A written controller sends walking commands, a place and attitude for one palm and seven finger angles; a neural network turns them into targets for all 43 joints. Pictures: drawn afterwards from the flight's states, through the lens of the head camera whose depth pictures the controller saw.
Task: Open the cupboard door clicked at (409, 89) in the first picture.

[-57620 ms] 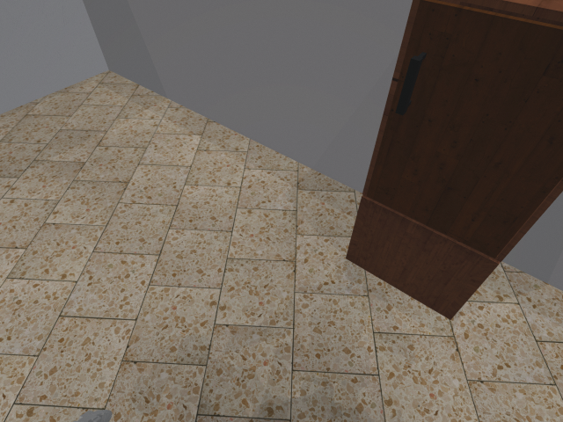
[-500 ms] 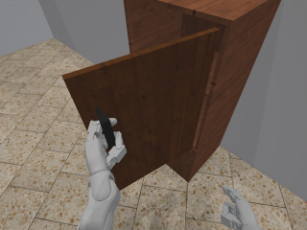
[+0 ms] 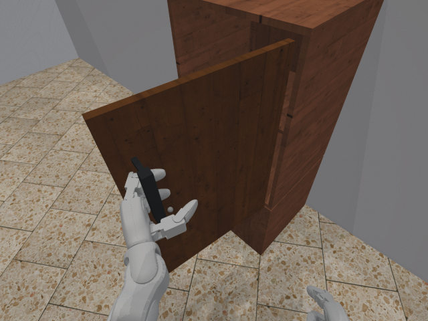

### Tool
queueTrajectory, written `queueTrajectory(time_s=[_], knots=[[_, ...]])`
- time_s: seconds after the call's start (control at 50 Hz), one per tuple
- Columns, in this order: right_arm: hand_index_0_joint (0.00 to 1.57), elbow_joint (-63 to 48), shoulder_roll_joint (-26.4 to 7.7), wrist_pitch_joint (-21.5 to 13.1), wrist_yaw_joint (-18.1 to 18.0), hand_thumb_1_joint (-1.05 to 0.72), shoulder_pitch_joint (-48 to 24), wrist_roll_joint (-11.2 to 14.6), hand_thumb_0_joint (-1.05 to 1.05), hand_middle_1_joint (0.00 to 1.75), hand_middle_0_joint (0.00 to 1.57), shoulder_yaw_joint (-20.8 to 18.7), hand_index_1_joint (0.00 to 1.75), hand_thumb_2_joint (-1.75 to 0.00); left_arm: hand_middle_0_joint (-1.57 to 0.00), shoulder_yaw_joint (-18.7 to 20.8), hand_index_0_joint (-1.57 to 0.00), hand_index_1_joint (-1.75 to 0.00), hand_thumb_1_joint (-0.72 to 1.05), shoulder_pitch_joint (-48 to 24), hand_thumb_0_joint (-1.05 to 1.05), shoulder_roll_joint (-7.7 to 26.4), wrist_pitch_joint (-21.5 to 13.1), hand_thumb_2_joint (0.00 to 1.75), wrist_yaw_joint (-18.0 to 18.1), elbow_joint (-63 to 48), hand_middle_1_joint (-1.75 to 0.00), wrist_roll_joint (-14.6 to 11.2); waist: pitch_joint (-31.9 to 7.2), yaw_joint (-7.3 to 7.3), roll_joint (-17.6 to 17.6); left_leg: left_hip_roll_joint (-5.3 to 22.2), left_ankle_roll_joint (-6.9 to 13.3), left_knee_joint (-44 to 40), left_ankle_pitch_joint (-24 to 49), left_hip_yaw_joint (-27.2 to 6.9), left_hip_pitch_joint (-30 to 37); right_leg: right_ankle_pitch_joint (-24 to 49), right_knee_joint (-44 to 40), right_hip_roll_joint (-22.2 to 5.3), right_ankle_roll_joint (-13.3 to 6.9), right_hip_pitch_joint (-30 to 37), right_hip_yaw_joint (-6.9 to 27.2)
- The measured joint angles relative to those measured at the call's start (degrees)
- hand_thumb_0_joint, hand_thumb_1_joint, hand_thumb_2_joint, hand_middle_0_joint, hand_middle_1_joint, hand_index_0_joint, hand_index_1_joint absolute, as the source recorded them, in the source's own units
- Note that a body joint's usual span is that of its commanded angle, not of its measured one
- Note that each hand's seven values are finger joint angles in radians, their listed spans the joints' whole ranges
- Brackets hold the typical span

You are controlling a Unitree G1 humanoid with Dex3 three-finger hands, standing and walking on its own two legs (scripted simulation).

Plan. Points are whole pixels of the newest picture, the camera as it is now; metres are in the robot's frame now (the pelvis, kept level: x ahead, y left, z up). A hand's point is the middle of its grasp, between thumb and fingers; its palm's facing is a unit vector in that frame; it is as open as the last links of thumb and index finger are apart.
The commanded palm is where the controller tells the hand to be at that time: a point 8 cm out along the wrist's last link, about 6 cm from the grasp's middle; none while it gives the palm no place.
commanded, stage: open thumb and fingers to let go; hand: left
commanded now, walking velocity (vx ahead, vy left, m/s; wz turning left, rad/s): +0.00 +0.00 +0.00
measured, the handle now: (148, 190) +0.32 +0.15 +0.10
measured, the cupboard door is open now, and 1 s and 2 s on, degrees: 81 80 80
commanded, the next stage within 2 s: slide the hand sideways off the handle in 0.44 s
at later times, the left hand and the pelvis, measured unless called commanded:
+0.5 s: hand (168, 215) +0.27 +0.10 +0.10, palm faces +0.34 -0.94 +0.02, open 15.4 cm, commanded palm +0.23 +0.15 +0.09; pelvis -0.01 +0.00 +0.01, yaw +0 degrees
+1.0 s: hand (154, 232) +0.24 +0.12 +0.09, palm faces -0.09 -1.00 +0.00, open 16.4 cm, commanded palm +0.21 +0.18 +0.09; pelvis -0.02 +0.03 +0.00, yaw -1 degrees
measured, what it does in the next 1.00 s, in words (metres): stands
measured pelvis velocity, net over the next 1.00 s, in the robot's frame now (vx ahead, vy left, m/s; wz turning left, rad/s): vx -0.02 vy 0.03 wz -0.03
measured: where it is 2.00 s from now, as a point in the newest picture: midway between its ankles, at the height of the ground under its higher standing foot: outside the picture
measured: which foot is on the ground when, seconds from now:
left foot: down 0.00-1.00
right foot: down 0.00-1.00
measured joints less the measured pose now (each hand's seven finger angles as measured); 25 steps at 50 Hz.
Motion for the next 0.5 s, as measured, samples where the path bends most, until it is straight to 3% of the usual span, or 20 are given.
queueTrajectory(time_s=[0.1, 0.2, 0.34, 0.5], knots=[[0.20, 0.62, -1.33, -1.25, -0.32, -0.90, 1.20, -0.06, 0.01, 0.30, 0.20, -0.92, 0.30, -0.90, -0.32, 1.24, -0.31, -1.24, -0.17, 0.37, 0.01, 0.61, -1.68, 0.44, -0.12, 0.80, -1.23, -0.88, 0.08, -0.74, 0.00, 0.38, -0.37, -0.79, 0.72, 0.13, 0.45, 0.72, -0.66, 0.39, -0.38, 0.28, 0.14], [0.20, 0.95, -1.92, -2.45, -0.63, -0.90, 0.83, -0.16, 0.01, 0.30, 0.20, -1.34, 0.30, -0.90, -0.29, 1.91, -0.29, -1.15, -0.36, 0.50, 0.00, 0.99, -3.53, 0.36, -0.35, 1.92, -1.15, -1.55, 0.26, -1.08, -0.02, 0.65, -0.61, -1.57, 1.44, 0.02, 1.09, 1.45, -1.55, 0.69, -0.62, 0.96, 0.05], [0.20, 0.89, -1.45, -3.39, -0.98, -0.90, -1.10, -0.08, 0.01, 0.30, 0.20, -1.02, 0.30, -0.90, -0.25, 3.14, -0.25, -0.90, -0.47, -0.88, 0.00, 1.81, -5.11, 0.32, -1.60, 4.13, -0.89, -2.63, 0.70, -0.71, 0.05, 0.92, -0.74, -2.72, 2.37, -0.32, 2.07, 2.64, -3.37, 1.04, -0.77, 2.29, -0.24], [0.20, -0.06, -0.41, -3.47, -0.71, -0.90, -2.92, -0.07, 0.01, 0.30, 0.20, -0.18, 0.30, -0.90, -0.25, 1.11, -0.26, -0.59, -0.49, -0.80, -0.01, 1.48, -5.60, 0.30, -3.06, 4.34, -0.62, -2.44, 0.96, 0.01, 0.16, 0.49, -0.30, -3.04, 2.62, -0.25, 2.27, 2.84, -3.55, 0.62, -0.38, 2.48, -0.17]])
